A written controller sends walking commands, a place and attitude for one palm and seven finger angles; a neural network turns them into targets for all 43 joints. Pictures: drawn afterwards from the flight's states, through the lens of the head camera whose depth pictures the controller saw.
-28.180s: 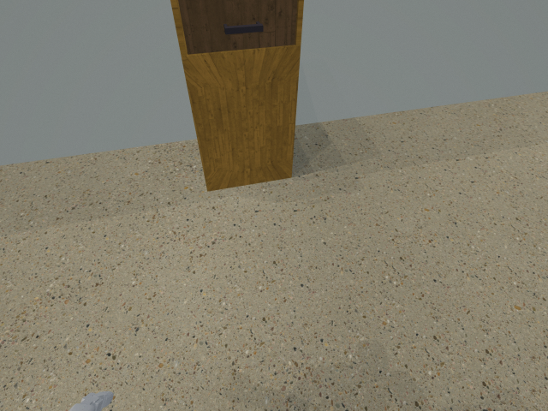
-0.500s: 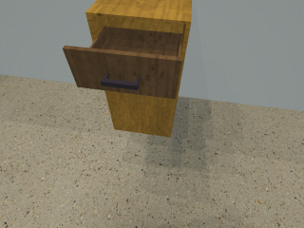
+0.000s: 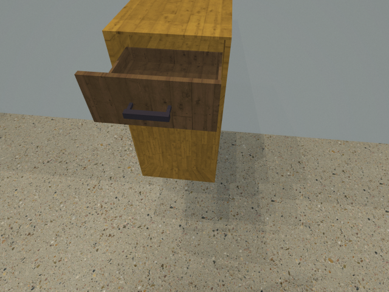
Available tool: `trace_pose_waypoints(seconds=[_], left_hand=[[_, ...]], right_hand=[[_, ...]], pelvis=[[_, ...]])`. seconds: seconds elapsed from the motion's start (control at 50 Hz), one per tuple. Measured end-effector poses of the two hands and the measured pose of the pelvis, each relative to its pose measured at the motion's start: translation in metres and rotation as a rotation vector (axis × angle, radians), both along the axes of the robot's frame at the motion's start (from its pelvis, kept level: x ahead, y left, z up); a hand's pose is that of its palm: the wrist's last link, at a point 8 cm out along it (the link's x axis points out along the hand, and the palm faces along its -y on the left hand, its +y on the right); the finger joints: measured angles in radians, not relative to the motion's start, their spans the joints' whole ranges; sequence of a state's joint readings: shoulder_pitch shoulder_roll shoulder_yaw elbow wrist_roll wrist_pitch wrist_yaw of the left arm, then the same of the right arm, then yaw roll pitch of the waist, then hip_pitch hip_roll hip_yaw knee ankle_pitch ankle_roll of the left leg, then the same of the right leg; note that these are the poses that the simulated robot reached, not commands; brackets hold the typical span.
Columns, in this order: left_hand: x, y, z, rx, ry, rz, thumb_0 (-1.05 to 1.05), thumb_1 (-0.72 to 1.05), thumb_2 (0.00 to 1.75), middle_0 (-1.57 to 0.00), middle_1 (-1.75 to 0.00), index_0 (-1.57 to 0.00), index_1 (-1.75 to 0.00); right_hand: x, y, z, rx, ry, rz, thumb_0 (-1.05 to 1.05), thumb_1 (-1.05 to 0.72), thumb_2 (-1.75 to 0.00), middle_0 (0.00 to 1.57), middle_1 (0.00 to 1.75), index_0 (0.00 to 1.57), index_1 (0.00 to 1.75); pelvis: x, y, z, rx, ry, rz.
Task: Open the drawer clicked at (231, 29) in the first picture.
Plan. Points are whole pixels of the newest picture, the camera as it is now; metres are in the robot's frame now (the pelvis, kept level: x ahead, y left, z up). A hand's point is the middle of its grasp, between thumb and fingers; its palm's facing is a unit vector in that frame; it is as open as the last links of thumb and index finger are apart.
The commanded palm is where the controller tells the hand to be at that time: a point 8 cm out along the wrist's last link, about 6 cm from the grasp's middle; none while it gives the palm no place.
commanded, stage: let the arm hang, fingers relaxed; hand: left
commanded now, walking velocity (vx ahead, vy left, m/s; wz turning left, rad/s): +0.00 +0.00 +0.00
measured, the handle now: (148, 111) +0.59 +0.17 +0.03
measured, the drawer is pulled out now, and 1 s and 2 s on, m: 0.28 0.28 0.28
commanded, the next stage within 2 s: look to check the result in 0.10 s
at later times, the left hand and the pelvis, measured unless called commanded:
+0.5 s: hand out of the picture +0.00 +0.17 -0.17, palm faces +0.05 -0.98 -0.20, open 7.4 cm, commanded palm none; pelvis +0.01 +0.00 +0.00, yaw +0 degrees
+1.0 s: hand out of the picture +0.02 +0.17 -0.17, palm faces +0.04 -0.98 -0.20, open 7.4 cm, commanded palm none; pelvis +0.02 +0.00 +0.00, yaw +0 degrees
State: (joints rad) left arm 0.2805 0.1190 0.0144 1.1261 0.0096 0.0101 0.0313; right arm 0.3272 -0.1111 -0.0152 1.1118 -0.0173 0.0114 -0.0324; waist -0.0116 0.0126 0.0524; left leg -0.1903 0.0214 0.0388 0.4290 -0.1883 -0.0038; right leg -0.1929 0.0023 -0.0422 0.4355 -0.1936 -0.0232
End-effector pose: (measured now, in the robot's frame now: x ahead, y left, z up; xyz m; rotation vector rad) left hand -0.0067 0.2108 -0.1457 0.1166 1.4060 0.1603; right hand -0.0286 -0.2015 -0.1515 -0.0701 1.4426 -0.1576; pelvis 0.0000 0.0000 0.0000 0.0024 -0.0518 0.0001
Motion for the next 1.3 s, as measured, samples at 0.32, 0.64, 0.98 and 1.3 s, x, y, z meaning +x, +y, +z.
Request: trace_pose_waypoints(seconds=[0.32,0.64,0.98,1.3], left_hand=[[-0.007,0.006,0.003,0.018,0.035,0.014,0.01,0.91,0.90,-0.20,-0.30,-0.20,-0.29],[0.006,0.003,0.003,0.017,0.017,0.013,0.01,0.91,0.90,-0.20,-0.30,-0.20,-0.29],[0.023,0.004,0.005,0.026,0.007,0.003,0.01,0.91,0.90,-0.20,-0.30,-0.20,-0.29],[0.036,0.005,0.006,0.034,-0.010,-0.001,0.01,0.91,0.90,-0.20,-0.30,-0.20,-0.29]], right_hand=[[-0.005,0.002,0.000,0.003,0.028,-0.011,0.00,-0.91,-0.90,0.20,0.30,0.19,0.30],[0.018,-0.002,-0.001,0.000,-0.009,0.000,0.00,-0.91,-0.90,0.20,0.30,0.19,0.30],[0.029,-0.011,0.001,-0.014,-0.005,0.002,0.00,-0.91,-0.90,0.20,0.30,0.19,0.30],[0.042,-0.016,0.001,-0.021,-0.018,0.008,0.00,-0.91,-0.90,0.20,0.30,0.19,0.30]], pelvis=[[0.002,0.000,0.000,0.000,0.008,-0.001],[0.008,-0.002,0.001,0.001,0.010,-0.002],[0.017,-0.005,0.002,0.000,0.015,-0.004],[0.023,-0.007,0.002,0.000,0.015,-0.003]])
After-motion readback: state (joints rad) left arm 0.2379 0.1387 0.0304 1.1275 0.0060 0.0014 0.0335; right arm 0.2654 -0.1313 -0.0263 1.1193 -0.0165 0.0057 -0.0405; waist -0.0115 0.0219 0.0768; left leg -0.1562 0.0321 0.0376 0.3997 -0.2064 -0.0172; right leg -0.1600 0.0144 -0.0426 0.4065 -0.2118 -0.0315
